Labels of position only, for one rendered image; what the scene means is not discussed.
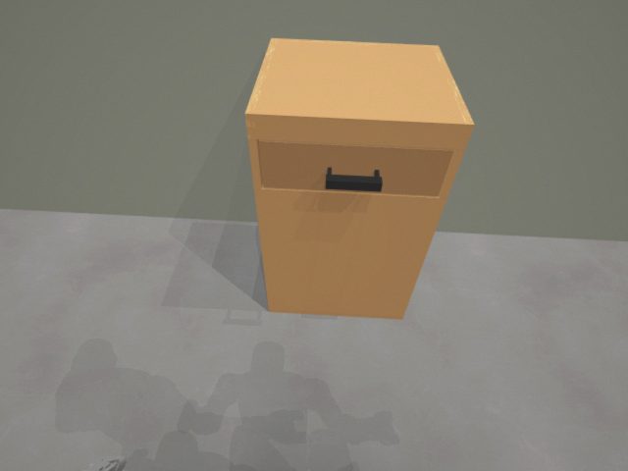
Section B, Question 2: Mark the drawer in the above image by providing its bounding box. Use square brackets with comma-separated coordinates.
[259, 139, 453, 196]

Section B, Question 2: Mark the cabinet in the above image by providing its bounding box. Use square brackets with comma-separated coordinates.
[245, 38, 474, 320]

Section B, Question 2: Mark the handle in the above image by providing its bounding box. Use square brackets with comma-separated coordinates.
[326, 168, 383, 192]

